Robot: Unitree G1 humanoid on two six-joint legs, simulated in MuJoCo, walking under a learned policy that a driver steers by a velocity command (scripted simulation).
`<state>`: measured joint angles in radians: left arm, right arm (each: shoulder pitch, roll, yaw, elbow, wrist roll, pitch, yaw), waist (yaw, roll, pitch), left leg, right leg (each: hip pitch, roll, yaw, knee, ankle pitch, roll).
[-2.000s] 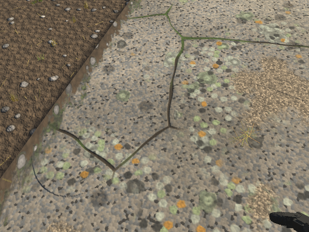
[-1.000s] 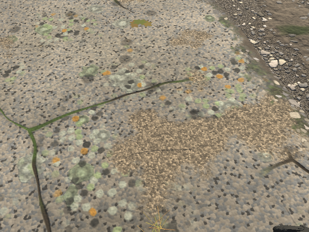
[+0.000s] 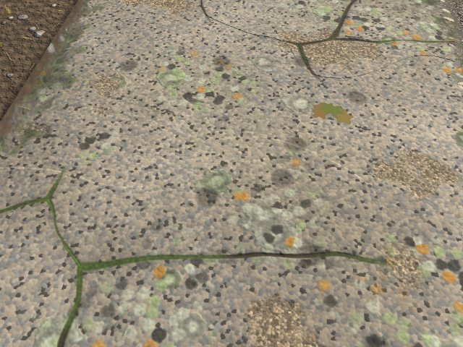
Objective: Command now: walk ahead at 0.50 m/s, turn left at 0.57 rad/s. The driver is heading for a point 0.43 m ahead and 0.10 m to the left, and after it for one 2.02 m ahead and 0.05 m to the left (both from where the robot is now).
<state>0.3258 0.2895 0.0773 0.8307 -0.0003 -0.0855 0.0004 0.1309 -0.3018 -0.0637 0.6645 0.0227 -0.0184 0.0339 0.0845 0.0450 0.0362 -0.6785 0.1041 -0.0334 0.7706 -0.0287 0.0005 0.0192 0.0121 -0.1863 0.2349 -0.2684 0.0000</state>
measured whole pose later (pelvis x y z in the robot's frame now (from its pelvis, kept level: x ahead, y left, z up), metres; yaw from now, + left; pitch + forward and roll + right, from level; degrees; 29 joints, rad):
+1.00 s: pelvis +0.39 +0.09 -0.01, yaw +14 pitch +0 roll +0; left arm 0.16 0.31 0.07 0.75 -0.02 0.04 0.01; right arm 0.17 -0.28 -0.06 0.72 -0.01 0.00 -0.03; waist 0.03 -0.03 0.07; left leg -0.28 -0.03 -0.08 0.52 -0.23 -0.02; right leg -0.37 0.10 0.18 0.50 -0.14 -0.01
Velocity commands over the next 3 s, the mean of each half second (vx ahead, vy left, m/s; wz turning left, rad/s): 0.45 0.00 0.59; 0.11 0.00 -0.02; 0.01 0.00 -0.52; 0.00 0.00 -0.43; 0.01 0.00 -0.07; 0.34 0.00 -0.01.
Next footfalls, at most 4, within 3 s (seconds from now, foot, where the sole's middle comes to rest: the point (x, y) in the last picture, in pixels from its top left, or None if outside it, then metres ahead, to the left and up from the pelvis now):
0.14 left None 0.24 0.14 -0.78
0.60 right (250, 323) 0.54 0.02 -0.78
0.98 left None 0.42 0.23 -0.78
1.40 right None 0.45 -0.03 -0.78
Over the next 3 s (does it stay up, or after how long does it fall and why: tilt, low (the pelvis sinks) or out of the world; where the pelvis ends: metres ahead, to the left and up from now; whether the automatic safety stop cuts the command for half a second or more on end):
stays up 0.56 0.05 0.00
